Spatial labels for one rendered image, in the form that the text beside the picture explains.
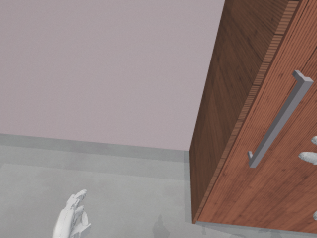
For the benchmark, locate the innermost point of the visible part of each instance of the handle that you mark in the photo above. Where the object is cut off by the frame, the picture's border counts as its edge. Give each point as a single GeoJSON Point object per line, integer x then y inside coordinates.
{"type": "Point", "coordinates": [302, 86]}

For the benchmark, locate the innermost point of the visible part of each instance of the robot right hand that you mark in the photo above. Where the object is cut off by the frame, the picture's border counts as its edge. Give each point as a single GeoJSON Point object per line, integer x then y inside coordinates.
{"type": "Point", "coordinates": [310, 157]}

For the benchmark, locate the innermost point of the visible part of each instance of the robot left hand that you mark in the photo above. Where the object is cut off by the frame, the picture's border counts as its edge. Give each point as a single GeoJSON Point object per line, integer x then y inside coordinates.
{"type": "Point", "coordinates": [67, 218]}

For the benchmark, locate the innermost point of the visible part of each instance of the wardrobe door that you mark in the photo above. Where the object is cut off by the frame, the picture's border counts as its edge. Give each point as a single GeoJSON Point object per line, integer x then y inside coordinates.
{"type": "Point", "coordinates": [280, 193]}

